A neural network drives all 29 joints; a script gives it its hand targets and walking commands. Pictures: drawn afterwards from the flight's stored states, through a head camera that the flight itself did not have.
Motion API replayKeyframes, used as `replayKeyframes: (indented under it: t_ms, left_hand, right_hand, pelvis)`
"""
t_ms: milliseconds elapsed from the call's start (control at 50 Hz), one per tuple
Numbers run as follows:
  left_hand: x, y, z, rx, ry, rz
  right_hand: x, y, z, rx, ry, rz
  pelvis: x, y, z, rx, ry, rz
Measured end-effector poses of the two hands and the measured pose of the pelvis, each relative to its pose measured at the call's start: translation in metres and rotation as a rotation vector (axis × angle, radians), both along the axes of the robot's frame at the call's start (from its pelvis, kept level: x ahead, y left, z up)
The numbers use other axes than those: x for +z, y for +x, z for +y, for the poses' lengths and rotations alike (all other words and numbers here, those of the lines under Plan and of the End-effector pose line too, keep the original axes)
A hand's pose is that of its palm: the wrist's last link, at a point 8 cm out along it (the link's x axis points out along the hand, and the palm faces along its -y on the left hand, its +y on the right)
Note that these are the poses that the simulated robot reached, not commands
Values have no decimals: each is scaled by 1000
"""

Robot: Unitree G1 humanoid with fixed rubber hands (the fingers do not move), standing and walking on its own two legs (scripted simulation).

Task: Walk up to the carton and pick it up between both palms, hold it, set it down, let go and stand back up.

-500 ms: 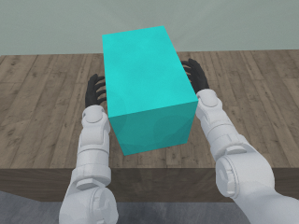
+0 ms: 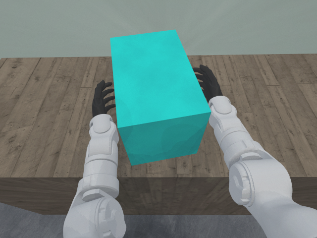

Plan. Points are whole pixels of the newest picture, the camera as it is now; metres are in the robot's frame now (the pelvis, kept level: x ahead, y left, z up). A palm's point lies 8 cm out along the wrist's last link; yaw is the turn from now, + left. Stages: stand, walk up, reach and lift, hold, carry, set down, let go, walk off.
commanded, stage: set down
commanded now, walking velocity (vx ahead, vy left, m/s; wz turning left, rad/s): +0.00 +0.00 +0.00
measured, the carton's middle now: (153, 96) +0.49 +0.06 +0.03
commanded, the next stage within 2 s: none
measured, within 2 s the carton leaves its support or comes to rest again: neither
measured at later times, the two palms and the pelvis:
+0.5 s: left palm (101, 113) +0.38 +0.18 +0.07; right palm (212, 95) +0.46 -0.09 +0.08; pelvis +0.00 +0.00 +0.00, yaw +0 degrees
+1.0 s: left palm (101, 114) +0.38 +0.18 +0.07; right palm (212, 94) +0.46 -0.10 +0.08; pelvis +0.00 +0.00 +0.00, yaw +0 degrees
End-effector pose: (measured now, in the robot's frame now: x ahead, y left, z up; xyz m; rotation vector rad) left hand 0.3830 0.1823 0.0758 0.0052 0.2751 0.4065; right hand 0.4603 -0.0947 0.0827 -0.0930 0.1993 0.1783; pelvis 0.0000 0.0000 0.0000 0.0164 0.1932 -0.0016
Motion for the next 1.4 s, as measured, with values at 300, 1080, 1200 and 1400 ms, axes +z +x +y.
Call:
replayKeyframes:
  t_ms: [300,1080,1200,1400]
  left_hand:
    - [-1,0,0,1,-11,-11]
    - [-12,2,2,10,-34,-1]
    - [-29,2,4,23,-57,50]
    - [-37,-1,8,27,-64,59]
  right_hand:
    - [0,0,0,-4,3,-2]
    - [-5,2,-2,11,22,37]
    - [-22,6,0,-5,50,108]
    - [-22,21,-4,-2,43,100]
  pelvis:
    - [0,-1,1,1,-1,5]
    - [-1,-1,6,2,-9,13]
    - [-3,-5,8,2,-11,66]
    - [-6,-10,8,0,-10,118]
